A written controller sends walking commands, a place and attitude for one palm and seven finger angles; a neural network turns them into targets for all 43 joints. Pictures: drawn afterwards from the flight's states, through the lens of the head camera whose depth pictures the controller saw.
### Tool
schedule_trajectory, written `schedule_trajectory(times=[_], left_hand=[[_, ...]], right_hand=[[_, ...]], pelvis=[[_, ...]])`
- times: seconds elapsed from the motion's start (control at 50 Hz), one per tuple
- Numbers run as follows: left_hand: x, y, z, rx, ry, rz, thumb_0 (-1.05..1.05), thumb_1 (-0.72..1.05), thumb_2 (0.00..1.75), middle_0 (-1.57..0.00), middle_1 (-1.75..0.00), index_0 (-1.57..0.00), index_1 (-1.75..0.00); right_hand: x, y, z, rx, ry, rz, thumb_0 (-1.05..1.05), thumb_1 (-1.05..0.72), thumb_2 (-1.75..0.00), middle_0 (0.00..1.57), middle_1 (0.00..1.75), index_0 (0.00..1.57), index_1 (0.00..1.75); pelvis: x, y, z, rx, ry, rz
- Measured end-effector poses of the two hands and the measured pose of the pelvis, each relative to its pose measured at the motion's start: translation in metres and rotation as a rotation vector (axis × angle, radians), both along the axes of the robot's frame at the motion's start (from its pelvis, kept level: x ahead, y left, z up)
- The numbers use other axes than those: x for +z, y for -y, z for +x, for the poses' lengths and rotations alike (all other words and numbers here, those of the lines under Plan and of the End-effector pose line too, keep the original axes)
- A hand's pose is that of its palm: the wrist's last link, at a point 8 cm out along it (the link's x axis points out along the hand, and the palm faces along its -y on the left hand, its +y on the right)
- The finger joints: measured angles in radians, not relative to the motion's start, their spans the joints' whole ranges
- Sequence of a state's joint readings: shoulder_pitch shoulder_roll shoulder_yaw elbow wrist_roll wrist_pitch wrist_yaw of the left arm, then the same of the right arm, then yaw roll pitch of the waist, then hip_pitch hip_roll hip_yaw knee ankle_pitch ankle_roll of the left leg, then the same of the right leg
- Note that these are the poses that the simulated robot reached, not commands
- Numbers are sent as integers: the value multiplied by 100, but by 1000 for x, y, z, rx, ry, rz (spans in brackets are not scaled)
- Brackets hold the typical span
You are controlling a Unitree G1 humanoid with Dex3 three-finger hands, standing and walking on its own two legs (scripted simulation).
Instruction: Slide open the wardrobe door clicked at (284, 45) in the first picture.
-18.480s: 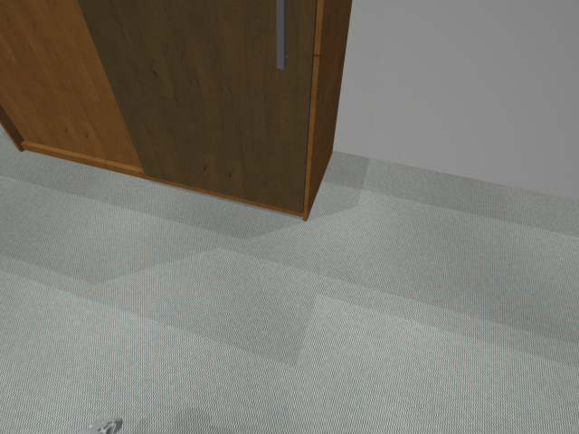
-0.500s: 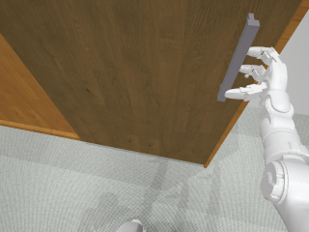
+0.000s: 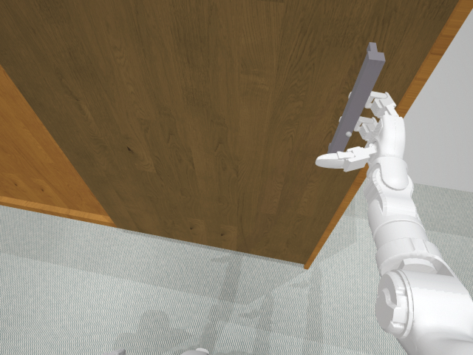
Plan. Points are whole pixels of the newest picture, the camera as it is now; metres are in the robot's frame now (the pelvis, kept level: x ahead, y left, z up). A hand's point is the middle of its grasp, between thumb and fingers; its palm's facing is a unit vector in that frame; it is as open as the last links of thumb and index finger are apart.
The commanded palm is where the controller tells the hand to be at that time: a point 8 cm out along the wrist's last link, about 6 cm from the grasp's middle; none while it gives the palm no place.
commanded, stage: slide the fingers in behind the handle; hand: right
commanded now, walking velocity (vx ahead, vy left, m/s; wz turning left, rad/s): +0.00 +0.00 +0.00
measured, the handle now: (348, 113) +0.53 -0.12 +0.12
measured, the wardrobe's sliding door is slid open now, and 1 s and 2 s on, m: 0.00 0.00 0.00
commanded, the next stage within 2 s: grip the handle and tug to test in 1.14 s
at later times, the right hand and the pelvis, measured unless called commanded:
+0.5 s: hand (341, 134) +0.47 -0.10 +0.13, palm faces +0.06 +1.00 +0.00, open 14.2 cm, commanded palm +0.44 -0.15 +0.12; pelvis +0.00 +0.01 +0.00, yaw -1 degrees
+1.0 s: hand (336, 132) +0.47 -0.09 +0.13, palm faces +0.05 +1.00 +0.00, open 14.2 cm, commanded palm +0.44 -0.14 +0.12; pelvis +0.00 +0.01 +0.00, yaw -1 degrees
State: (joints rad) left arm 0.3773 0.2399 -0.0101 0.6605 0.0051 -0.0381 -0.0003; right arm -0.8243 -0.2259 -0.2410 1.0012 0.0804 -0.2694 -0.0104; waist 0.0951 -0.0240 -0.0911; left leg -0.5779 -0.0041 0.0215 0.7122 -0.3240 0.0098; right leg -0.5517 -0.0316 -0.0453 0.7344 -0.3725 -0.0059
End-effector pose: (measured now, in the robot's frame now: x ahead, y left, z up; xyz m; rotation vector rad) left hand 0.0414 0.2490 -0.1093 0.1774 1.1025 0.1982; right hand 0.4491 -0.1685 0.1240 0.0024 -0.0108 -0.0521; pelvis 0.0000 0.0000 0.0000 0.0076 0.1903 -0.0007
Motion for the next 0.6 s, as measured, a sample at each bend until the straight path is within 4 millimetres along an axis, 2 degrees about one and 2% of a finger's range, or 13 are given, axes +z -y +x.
schedule_trajectory(times=[0.22, 0.6], left_hand=[[1, -7, 13, -21, 12, 11, 1, 91, 90, -20, -30, -20, -30], [-3, -9, -3, -5, -28, -6, 1, 91, 90, -20, -30, -20, -30]], right_hand=[[0, -3, -4, -8, -8, 2, -1, 50, -30, 29, 120, 29, 120], [2, -14, -4, -17, -7, -4, -1, 50, -30, 25, 119, 25, 119]], pelvis=[[1, -5, 1, -12, 8, -1], [2, -8, 1, -13, 8, -3]])
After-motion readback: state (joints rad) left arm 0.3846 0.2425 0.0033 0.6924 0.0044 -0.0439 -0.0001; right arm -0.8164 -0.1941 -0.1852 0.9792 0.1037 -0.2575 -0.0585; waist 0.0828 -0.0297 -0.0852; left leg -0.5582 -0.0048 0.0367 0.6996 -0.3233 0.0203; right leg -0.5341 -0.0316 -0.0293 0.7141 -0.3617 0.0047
